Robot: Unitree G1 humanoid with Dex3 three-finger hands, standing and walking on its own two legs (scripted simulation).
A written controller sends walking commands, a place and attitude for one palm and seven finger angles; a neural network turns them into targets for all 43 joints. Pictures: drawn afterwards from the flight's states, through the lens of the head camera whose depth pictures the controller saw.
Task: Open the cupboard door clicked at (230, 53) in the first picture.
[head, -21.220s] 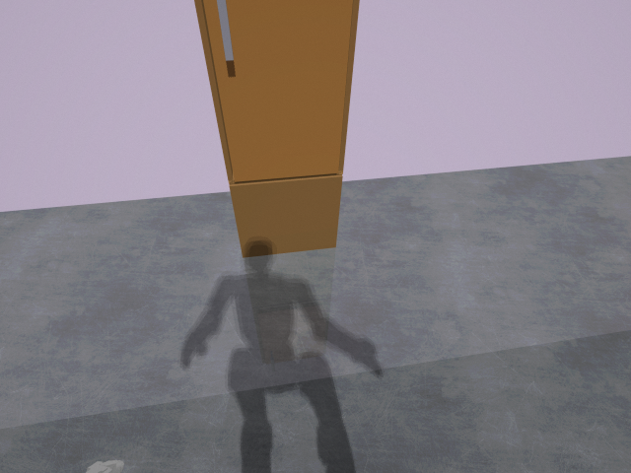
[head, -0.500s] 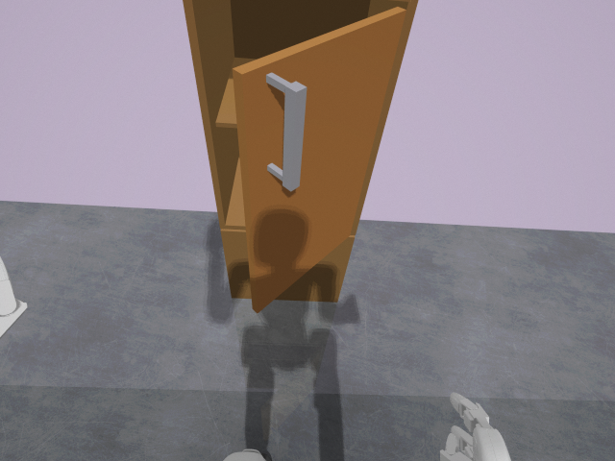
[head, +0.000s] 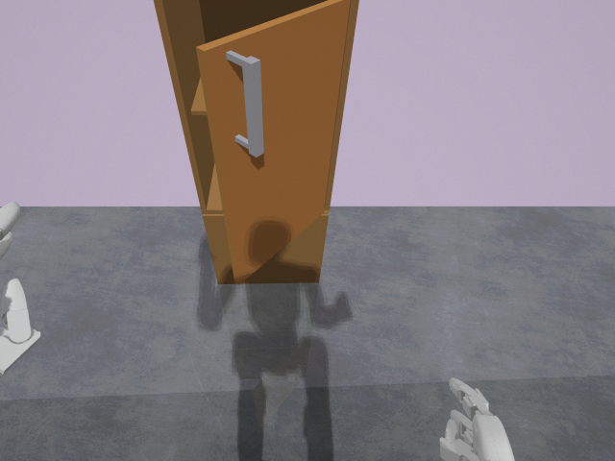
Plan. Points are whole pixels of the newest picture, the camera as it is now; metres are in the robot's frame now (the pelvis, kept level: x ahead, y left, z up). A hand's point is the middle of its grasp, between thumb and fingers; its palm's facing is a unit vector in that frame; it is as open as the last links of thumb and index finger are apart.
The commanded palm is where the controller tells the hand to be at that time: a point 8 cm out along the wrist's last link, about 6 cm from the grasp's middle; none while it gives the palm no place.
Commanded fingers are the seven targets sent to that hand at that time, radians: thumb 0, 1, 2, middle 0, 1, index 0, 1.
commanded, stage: stop stepping back and stand still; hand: left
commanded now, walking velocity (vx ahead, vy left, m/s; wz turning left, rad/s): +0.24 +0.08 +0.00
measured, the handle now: (245, 106) +0.60 +0.13 +0.15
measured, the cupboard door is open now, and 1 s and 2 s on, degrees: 47 47 47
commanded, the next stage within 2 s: let the arm hang, fingers relaxed in 1.04 s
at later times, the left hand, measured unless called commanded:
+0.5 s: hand out of the picture +0.14 +0.28 +0.16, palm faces +0.44 -0.76 -0.48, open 7.4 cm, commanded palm +0.09 +0.32 +0.18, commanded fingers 0.00 0.90 0.90 -0.20 -0.30 -0.20 -0.30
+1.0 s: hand out of the picture +0.12 +0.30 +0.16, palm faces +0.43 -0.77 -0.46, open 7.4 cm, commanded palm +0.06 +0.34 +0.18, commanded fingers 0.00 0.90 0.90 -0.20 -0.30 -0.20 -0.30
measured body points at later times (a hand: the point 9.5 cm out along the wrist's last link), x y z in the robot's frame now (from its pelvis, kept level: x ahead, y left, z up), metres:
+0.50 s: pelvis -0.05 +0.01 -0.01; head -0.05 +0.01 +0.44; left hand +0.11 +0.31 +0.19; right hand +0.11 -0.23 -0.09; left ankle -0.06 +0.15 -0.74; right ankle -0.02 -0.08 -0.74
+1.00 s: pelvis -0.07 +0.03 +0.00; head -0.06 +0.04 +0.45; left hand +0.09 +0.34 +0.18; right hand +0.10 -0.19 -0.08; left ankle -0.06 +0.15 -0.74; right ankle -0.02 -0.08 -0.74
